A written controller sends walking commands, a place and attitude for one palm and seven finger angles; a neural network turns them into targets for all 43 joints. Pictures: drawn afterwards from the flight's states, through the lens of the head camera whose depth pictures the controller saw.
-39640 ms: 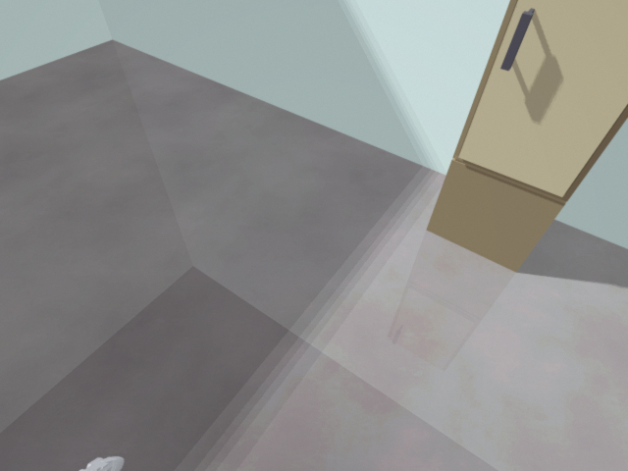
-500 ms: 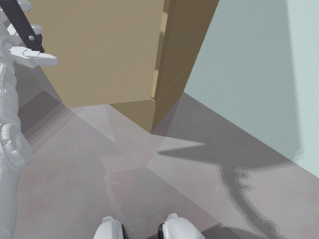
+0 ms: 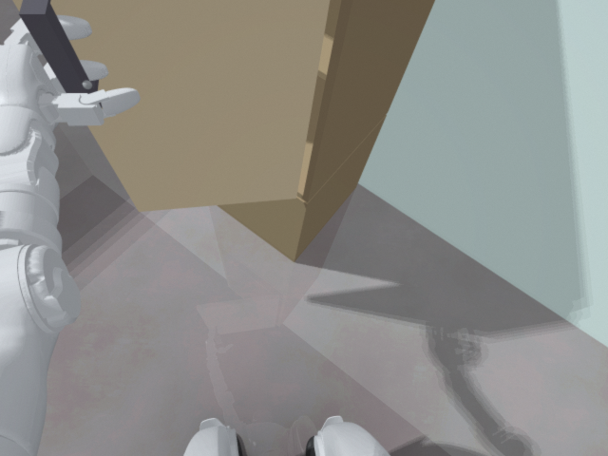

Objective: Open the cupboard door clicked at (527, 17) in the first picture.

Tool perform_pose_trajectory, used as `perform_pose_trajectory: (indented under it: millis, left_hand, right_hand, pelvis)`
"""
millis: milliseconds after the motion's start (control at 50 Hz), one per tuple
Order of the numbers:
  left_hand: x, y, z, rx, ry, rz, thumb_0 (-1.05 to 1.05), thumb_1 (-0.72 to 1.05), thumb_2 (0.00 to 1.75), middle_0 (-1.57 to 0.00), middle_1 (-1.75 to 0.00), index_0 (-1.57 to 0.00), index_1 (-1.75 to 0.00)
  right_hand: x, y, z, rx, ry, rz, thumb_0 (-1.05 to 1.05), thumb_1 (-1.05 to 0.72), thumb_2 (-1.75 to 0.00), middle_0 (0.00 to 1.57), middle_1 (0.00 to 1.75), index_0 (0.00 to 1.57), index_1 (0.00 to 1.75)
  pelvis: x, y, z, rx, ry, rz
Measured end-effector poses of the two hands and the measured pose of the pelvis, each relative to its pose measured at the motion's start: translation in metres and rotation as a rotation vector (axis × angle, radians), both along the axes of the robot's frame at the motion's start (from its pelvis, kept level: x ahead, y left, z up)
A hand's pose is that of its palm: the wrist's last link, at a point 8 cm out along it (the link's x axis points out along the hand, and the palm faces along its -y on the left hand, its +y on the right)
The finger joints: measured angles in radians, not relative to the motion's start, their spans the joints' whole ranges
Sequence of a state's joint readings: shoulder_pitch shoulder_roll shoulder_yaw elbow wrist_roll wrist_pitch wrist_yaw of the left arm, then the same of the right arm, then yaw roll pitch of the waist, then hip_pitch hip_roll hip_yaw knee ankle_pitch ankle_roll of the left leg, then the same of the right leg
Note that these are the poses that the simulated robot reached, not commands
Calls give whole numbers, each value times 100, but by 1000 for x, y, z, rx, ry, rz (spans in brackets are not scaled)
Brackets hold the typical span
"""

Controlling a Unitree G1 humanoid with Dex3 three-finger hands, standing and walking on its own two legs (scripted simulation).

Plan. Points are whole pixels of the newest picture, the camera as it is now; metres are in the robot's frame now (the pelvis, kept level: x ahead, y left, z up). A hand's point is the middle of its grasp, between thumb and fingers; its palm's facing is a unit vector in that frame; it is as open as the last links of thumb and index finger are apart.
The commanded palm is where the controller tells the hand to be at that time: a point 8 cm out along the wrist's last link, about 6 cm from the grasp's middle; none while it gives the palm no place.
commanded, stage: close the thumb around the handle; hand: left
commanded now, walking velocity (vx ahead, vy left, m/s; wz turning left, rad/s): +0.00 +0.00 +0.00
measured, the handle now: (69, 53) +0.59 +0.21 +0.13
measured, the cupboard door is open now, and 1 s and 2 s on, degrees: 46 63 93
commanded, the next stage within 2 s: pull the door open along its arc in 0.38 s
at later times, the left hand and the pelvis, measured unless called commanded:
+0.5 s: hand (90, 82) +0.55 +0.19 +0.12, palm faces +0.04 -1.00 -0.01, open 5.5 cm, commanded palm +0.53 +0.23 +0.12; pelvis +0.00 -0.01 +0.00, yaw +0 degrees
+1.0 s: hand (111, 144) +0.46 +0.16 +0.12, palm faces +0.09 -0.99 +0.08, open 6.0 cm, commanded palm +0.39 +0.20 +0.12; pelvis +0.01 +0.00 +0.02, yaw -1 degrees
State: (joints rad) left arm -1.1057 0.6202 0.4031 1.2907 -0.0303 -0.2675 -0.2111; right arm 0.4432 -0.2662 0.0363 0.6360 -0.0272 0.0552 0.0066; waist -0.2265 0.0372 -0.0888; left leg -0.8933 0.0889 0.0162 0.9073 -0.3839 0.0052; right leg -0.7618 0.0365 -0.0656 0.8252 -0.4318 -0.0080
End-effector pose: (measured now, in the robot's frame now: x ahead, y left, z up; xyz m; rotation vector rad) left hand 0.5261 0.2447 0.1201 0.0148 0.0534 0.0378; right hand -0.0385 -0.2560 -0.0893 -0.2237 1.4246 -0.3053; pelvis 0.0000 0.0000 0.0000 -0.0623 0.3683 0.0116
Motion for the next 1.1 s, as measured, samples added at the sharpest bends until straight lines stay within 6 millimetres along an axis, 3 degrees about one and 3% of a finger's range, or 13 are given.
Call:
perform_pose_trajectory:
  millis: [320, 600, 740, 900, 960, 1100]
  left_hand:
    - [-2, -5, 5, 12, -17, 2, 1, 74, 83, -39, -133, -39, -133]
    - [-4, -6, 4, -4, -17, 3, 1, 75, 82, -39, -135, -40, -135]
    - [-17, -9, 3, -12, -37, -4, 1, 75, 80, -38, -135, -39, -135]
    - [-57, -19, 1, -20, -70, -20, 1, 72, 76, -38, -135, -37, -135]
    - [-79, -28, 0, -38, -81, -15, 1, 71, 74, -38, -135, -37, -135]
    - [-140, -68, -2, -128, -99, 241, 3, 67, 72, -35, -135, -38, -135]
  right_hand:
    - [-10, -2, -2, 12, 22, -13, 1, -90, -90, 20, 30, 20, 30]
    - [-16, -8, 3, -7, 21, -25, 1, -90, -90, 20, 30, 20, 30]
    - [-7, -6, 3, 12, -8, -33, 1, -90, -90, 20, 30, 20, 30]
    - [35, -3, 1, 52, -134, -16, 1, -90, -90, 20, 30, 20, 30]
    - [63, -1, 1, 68, -212, 11, 1, -90, -90, 20, 30, 20, 30]
    - [141, 10, 8, 125, -420, 145, 1, -90, -90, 20, 30, 20, 30]
  pelvis:
    - [-1, -4, 0, 4, -4, -3]
    - [-3, -7, 1, 4, -6, -8]
    - [2, -5, 5, 11, -26, -22]
    - [10, -3, 12, 23, -81, -32]
    - [13, -2, 15, 28, -107, -32]
    - [14, -4, 20, 41, -164, -21]
